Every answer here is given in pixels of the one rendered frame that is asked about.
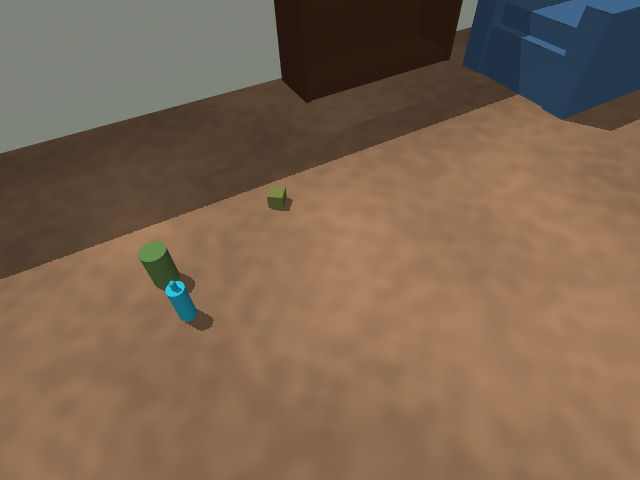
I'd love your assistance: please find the bookshelf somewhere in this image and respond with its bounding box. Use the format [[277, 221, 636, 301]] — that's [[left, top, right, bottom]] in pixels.
[[274, 0, 463, 103]]

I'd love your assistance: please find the armchair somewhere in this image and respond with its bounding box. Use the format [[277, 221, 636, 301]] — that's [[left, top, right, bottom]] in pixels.
[[462, 0, 640, 120]]

